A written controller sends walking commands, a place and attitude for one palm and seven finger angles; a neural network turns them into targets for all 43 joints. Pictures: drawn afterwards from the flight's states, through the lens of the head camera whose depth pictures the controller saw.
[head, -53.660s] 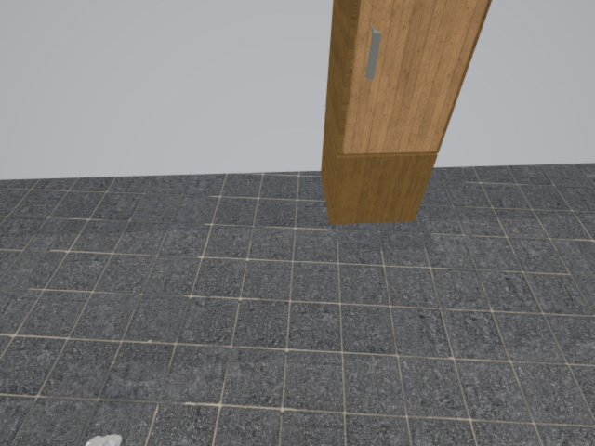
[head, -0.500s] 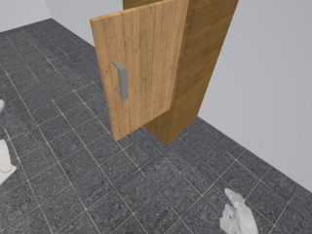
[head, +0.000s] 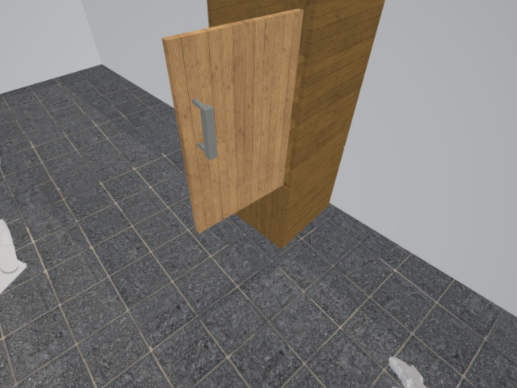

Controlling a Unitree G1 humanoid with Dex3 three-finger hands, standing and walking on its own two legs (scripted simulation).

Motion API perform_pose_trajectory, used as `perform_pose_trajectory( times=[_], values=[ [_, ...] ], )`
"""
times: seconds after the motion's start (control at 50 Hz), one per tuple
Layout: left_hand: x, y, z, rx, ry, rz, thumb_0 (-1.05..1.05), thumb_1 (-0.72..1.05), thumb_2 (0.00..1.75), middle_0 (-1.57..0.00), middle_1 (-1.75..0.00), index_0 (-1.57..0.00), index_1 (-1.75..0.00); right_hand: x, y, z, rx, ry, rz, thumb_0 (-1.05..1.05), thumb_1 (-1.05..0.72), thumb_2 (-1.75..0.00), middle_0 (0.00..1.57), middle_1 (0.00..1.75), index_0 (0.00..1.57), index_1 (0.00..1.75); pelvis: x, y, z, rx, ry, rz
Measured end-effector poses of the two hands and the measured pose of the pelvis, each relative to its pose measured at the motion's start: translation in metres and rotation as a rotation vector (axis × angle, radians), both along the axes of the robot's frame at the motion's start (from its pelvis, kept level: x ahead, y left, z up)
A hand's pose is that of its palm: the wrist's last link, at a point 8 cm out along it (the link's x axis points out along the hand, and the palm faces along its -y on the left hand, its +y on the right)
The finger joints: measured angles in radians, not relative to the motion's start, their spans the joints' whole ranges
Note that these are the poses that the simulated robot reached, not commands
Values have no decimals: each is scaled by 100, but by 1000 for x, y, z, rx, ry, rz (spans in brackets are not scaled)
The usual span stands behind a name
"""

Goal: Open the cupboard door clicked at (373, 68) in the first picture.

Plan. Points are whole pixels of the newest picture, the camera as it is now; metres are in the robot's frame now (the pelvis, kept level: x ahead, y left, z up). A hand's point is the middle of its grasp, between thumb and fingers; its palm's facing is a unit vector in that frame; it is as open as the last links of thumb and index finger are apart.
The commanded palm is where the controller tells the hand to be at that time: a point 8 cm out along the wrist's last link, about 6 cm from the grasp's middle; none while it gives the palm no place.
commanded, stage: stop stepping back and stand still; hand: left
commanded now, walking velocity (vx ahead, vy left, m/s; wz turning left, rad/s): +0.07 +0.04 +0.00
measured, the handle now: (204, 129) +0.65 +0.15 +0.06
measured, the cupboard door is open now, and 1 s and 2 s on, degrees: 83 83 83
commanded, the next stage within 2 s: let the arm hang, fingers relaxed in 0.36 s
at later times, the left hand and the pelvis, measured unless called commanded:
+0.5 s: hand (25, 283) +0.20 +0.28 +0.15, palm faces +0.36 -0.78 -0.51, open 7.4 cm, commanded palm none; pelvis -0.01 +0.02 +0.01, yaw +2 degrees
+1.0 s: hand out of the picture -0.06 +0.23 -0.15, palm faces +0.05 -0.96 -0.27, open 7.3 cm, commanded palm none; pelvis -0.02 +0.02 +0.02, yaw +3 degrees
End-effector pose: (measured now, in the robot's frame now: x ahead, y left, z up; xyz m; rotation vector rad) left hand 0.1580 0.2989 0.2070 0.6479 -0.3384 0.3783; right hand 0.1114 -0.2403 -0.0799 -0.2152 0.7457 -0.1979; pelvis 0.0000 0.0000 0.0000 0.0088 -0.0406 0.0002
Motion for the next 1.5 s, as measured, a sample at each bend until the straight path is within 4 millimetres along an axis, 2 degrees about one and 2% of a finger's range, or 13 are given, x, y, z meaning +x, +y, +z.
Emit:
perform_pose_trajectory(
  times=[0.22, 0.3, 0.46, 0.52, 0.6, 0.7, 0.78, 0.9, 1.02, 1.1, 1.22, 1.38, 1.5],
  values=[
    [-15, 14, -14, -104, 11, 6, 1, 89, 90, -21, -30, -21, -30, 14, 23, 11, -31, -20, 51, 2, -90, -90, 21, 30, 21, 30, -11, 17, 4, -18, 6, 1],
    [-12, 21, -6, -73, 8, 39, 2, 89, 90, -21, -30, -21, -30, 20, 34, 17, 1, -39, 66, 1, -90, -90, 20, 30, 21, 30, -9, 16, 9, -4, 3, 14],
    [-5, 11, -9, -84, 58, 32, 2, 89, 90, -20, -30, -21, -30, 37, 33, 13, 34, -41, 98, 1, -90, -90, 21, 30, 21, 30, -7, 12, 10, -15, 25, 20],
    [11, 18, -60, -136, 275, 21, 1, 90, 90, -20, -30, -21, -30, 38, 23, -3, 39, 13, 128, 1, -90, -90, 21, 30, 21, 30, -9, 20, 6, -22, 47, 46],
    [3, 18, -183, -340, 772, 118, 0, 90, 90, -20, -30, -20, -30, 25, 8, -27, 36, 130, 98, 1, -90, -90, 20, 30, 21, 30, -13, 24, 1, -4, 52, 48],
    [-72, -26, -293, -554, 1243, 163, 1, 91, 90, -19, -30, -20, -30, -18, -3, -33, 16, 290, 60, 1, -90, -90, 20, 30, 21, 30, -17, 18, 4, 1, 26, 51],
    [-136, -55, -331, -681, 1468, 211, 1, 93, 90, -20, -30, -20, -30, -60, -7, -33, -7, 454, 40, 1, -90, -90, 20, 30, 20, 30, -21, 15, 9, -6, 16, 52],
    [-201, -42, -333, -715, 1618, 354, 1, 95, 90, -20, -30, -21, -30, -106, -4, -36, 4, 635, 19, 1, -90, -90, 20, 30, 20, 30, -23, 13, 15, -17, 18, 57],
    [-220, -16, -320, -675, 1652, 461, 1, 93, 90, -20, -30, -20, -30, -119, 7, -44, 45, 674, -2, 1, -90, -90, 20, 30, 20, 30, -21, 17, 18, -17, 12, 51],
    [-206, -1, -312, -640, 1616, 478, 1, 92, 90, -20, -30, -20, -30, -114, 14, -48, 69, 659, -5, 1, -90, -90, 20, 30, 20, 30, -19, 20, 19, -14, 7, 45],
    [-162, 11, -306, -601, 1524, 434, 1, 91, 90, -20, -30, -20, -30, -97, 17, -49, 79, 615, -4, 1, -90, -90, 20, 30, 21, 30, -15, 24, 20, -8, 3, 40],
    [-103, 8, -300, -574, 1423, 338, 1, 91, 90, -20, -30, -20, -30, -68, 7, -41, 51, 547, -8, 1, -90, -90, 20, 30, 21, 30, -8, 26, 23, -4, 0, 34],
    [-78, 4, -298, -564, 1395, 294, 1, 91, 90, -20, -30, -20, -30, -49, -5, -33, 19, 510, -12, 1, -90, -90, 20, 30, 21, 30, -3, 25, 24, -3, -1, 31]
  ],
)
